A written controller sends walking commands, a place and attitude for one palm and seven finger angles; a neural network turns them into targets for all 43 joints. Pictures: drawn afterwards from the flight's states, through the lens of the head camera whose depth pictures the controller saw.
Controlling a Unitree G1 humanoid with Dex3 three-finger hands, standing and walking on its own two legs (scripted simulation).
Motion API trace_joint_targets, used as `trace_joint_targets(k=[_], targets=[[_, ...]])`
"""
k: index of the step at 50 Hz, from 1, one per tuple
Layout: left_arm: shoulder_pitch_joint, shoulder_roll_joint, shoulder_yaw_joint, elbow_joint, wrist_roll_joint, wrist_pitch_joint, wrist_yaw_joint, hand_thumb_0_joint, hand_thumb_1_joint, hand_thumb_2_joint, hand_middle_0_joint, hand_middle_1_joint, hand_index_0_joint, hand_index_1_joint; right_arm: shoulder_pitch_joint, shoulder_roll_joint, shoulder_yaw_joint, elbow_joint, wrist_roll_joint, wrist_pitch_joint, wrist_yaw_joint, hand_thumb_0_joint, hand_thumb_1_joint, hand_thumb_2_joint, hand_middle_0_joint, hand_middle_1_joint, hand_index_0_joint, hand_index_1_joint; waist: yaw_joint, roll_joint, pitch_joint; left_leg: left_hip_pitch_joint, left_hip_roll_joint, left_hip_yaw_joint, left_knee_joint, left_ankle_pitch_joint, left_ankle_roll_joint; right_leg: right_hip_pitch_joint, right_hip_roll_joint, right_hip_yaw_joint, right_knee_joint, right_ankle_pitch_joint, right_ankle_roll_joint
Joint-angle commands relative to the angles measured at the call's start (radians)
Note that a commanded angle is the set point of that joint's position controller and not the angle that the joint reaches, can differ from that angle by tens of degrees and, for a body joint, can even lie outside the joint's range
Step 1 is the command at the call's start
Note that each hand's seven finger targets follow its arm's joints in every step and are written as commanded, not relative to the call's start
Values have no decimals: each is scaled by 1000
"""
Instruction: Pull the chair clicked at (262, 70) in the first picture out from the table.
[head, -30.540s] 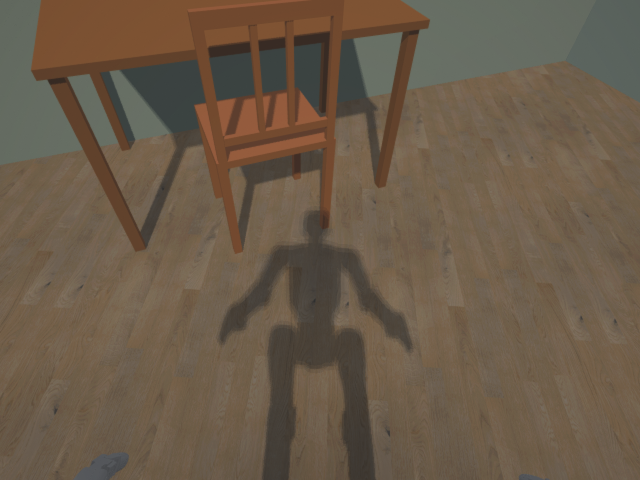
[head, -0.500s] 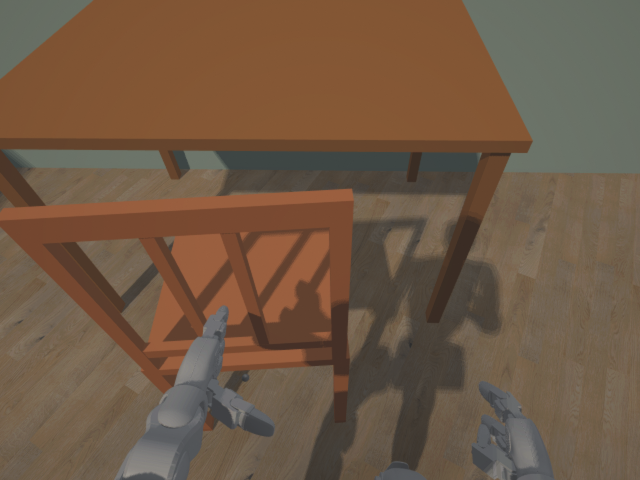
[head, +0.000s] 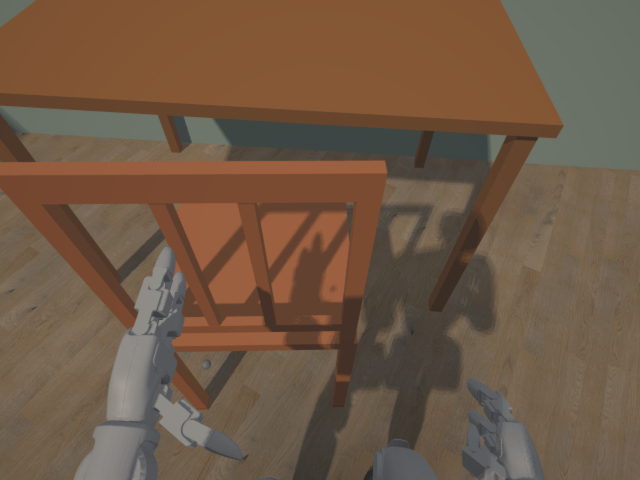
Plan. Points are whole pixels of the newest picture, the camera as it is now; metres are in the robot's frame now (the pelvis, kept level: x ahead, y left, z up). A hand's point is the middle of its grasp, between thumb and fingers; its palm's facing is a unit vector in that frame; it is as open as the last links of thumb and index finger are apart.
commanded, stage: draw the hand back to the body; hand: left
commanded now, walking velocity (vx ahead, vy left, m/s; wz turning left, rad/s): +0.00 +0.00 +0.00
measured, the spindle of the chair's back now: (192, 273) +0.39 +0.21 +0.00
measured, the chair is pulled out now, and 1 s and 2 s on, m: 0.20 0.20 0.20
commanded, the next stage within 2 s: step back with the hand held close in 1.28 s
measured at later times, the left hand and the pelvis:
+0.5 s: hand (90, 353) +0.21 +0.22 +0.15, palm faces +0.28 -0.90 -0.34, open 15.0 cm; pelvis +0.03 +0.01 +0.05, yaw +1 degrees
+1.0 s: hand out of the picture +0.22 +0.28 +0.25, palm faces +0.52 -0.75 -0.40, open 8.3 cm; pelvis +0.04 +0.01 +0.07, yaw +0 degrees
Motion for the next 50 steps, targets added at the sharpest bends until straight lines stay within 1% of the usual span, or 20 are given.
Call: trace_joint_targets(k=[1,5,7,9,10,11,12,14,18,20,21,23,29,33,39,41,43,45,48,50], targets=[[-3,123,45,-311,-48,70,-63,0,-550,200,0,0,0,0,-69,-143,-44,-232,34,-46,-29,0,-900,-900,200,300,200,300,-14,-23,-192,-112,-15,21,-286,234,-6,460,19,29,-193,-68,-10],[-7,150,134,-428,-115,81,-30,0,-550,200,0,0,0,0,-64,-129,-30,-221,38,-67,-66,0,-900,-900,200,300,200,300,-11,-41,-167,-75,-10,6,-308,264,-7,487,24,15,-210,-55,-2],[29,138,146,-429,-125,58,-19,0,-477,235,-10,-15,-10,-15,-46,-126,-31,-201,38,-84,-66,0,-900,-900,200,300,200,300,-7,-45,-159,-52,-6,1,-317,311,-18,490,29,-2,-206,-5,-5],[67,137,143,-417,-118,52,-23,0,-405,270,-20,-30,-20,-30,-38,-125,-33,-191,40,-95,-61,0,-900,-900,200,300,200,300,-3,0,-157,-20,-5,6,-325,360,-28,500,28,-7,-209,43,-8],[85,126,134,-391,-115,63,-32,0,-369,287,-25,-37,-25,-37,-36,-126,-32,-185,39,-97,-58,0,-900,-900,200,300,200,300,-7,-14,-133,-20,-3,5,-335,365,-31,502,27,-12,-218,49,-6],[184,282,196,-354,25,151,82,0,-332,305,-30,-45,-30,-45,-23,-126,-60,-191,18,-50,-80,0,-900,-900,200,300,200,300,35,19,-134,28,13,16,-386,366,-10,587,-6,32,-242,47,-14],[196,192,140,-413,37,191,122,0,-296,322,-35,-53,-35,-53,-29,-112,-52,-222,14,-32,-84,0,-900,-900,200,300,200,300,15,19,-81,28,3,21,-406,349,-11,572,-8,21,-266,41,-8],[193,153,112,-405,51,225,152,0,-224,357,-45,-68,-45,-68,-47,-107,-48,-215,15,-12,-88,0,-900,-900,200,300,200,300,11,15,-16,38,8,23,-428,339,-8,579,-9,18,-302,29,-10],[145,242,179,-492,64,238,195,0,-79,428,-65,-97,-65,-97,-60,-116,-43,-214,12,6,-108,0,-900,-900,200,300,200,300,20,15,-23,114,13,21,-473,384,-1,658,-1,13,-341,68,-12],[127,256,191,-528,72,239,211,0,-6,462,-75,-113,-75,-113,-58,-114,-38,-206,9,-5,-113,0,-900,-900,200,300,200,300,26,55,-19,166,16,15,-503,438,-6,684,-1,7,-353,100,-13],[124,263,203,-537,75,239,218,0,30,480,-80,-120,-80,-120,-53,-113,-37,-200,8,-10,-116,0,-900,-900,200,300,200,300,29,47,-20,189,19,11,-513,474,-10,696,1,2,-359,118,-13],[113,287,234,-543,79,243,228,0,102,515,-90,-135,-90,-135,-65,-116,-36,-185,8,-21,-118,0,-900,-900,200,300,200,300,36,81,-8,223,21,9,-533,530,-16,726,2,4,-379,151,-14],[107,263,272,-462,69,240,224,0,320,620,-120,-180,-120,-180,-84,-109,-36,-137,5,-28,-110,0,-900,-900,200,300,200,300,44,23,60,285,26,20,-603,579,-24,784,6,-2,-440,198,-10],[86,293,335,-446,64,230,218,0,465,690,-140,-210,-140,-210,-114,-111,-39,-118,4,-24,-104,0,-900,-900,200,300,200,300,54,-5,74,310,29,25,-645,551,-19,823,13,6,-477,198,-12],[33,347,415,-522,63,203,222,0,682,795,-170,-255,-170,-255,-119,-105,-36,-94,-2,-42,-90,0,-900,-900,200,300,200,300,65,98,46,380,36,26,-683,659,-38,871,12,9,-507,248,-15],[26,363,446,-516,59,196,226,0,755,830,-180,-270,-180,-270,-120,-105,-39,-85,-3,-44,-88,0,-900,-900,200,300,200,300,68,74,51,396,39,28,-691,668,-37,878,13,8,-519,260,-15],[16,378,480,-510,57,195,225,0,827,865,-190,-285,-190,-285,-131,-106,-38,-79,-1,-43,-85,0,-900,-900,200,300,200,300,72,96,73,395,40,27,-703,667,-41,884,17,12,-530,255,-17],[6,382,501,-477,49,191,226,0,900,900,-200,-300,-200,-300,-127,-106,-41,-71,-1,-36,-86,0,-900,-900,200,300,200,300,70,48,84,393,42,34,-715,634,-35,889,17,11,-536,248,-15],[38,298,438,-388,45,200,208,0,900,900,-200,-300,-200,-300,-140,-109,-46,-63,5,-25,-80,0,-900,-900,200,300,200,300,62,25,142,377,40,45,-727,568,-18,860,19,19,-560,212,-13],[8,303,427,-389,43,192,204,0,900,900,-200,-300,-200,-300,-138,-116,-51,-59,6,-19,-79,0,-900,-900,200,300,200,300,59,10,143,380,42,41,-732,544,-12,853,16,19,-560,192,-11]])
